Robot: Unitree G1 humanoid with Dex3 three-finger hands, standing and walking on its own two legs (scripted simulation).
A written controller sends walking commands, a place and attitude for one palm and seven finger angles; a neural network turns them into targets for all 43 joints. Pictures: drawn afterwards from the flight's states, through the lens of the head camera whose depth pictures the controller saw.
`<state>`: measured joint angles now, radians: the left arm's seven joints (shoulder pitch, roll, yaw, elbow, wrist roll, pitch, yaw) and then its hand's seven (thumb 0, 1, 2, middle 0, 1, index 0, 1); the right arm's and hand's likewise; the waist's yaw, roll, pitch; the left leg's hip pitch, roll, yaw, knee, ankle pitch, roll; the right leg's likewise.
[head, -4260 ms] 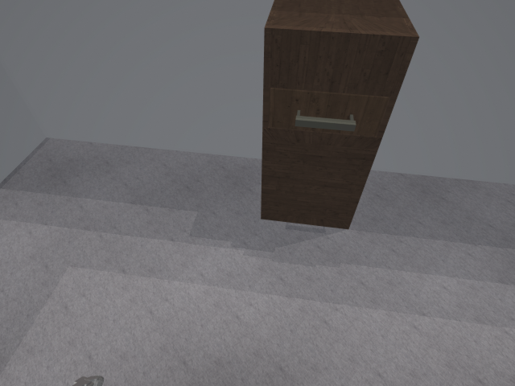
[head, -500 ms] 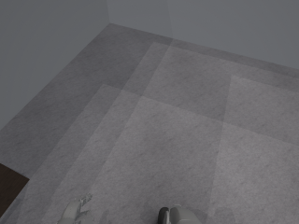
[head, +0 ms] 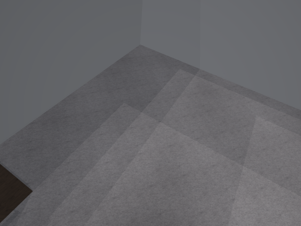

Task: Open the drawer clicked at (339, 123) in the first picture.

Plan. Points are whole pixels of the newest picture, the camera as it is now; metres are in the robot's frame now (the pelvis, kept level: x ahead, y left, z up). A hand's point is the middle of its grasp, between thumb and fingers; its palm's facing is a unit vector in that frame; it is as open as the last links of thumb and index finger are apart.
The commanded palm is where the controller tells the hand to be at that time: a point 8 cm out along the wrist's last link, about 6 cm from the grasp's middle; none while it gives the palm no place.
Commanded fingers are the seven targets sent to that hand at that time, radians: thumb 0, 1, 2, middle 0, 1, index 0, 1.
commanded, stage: turn to face it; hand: left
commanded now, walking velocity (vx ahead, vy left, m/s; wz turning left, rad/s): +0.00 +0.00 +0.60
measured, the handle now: out of the picture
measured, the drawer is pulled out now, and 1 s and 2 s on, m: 0.00 0.00 0.00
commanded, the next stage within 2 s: take the last steps up to it in 1.62 s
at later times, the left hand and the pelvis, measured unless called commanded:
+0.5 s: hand out of the picture +0.06 +0.18 -0.14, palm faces +0.28 -0.92 -0.27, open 7.3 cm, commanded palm none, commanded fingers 0.00 0.90 0.90 -0.20 -0.30 -0.20 -0.30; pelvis +0.00 -0.05 +0.01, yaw +16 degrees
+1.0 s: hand out of the picture -0.11 +0.17 -0.17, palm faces +0.59 -0.76 -0.27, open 7.3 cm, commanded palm none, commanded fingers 0.00 0.90 0.90 -0.20 -0.30 -0.20 -0.30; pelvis +0.00 -0.03 +0.00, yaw +35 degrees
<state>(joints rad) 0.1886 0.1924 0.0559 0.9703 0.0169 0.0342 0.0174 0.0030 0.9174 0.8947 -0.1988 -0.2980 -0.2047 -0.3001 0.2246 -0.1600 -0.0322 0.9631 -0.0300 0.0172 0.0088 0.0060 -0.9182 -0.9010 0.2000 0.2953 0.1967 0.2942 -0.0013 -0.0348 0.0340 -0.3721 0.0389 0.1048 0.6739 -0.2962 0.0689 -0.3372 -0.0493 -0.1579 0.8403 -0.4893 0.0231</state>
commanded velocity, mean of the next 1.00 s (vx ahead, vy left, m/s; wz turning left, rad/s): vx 0.00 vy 0.00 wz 0.60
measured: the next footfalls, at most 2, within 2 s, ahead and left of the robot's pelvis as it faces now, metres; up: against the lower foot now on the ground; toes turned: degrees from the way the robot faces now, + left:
right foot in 0.50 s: +0.06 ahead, -0.16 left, +0.00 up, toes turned +16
left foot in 0.92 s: -0.03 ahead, +0.09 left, +0.00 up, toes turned +40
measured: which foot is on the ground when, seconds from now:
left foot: down 0.00-0.50, up 0.52-0.90, down 0.92-1.00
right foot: up 0.00-0.48, down 0.50-0.92, up 0.94-1.00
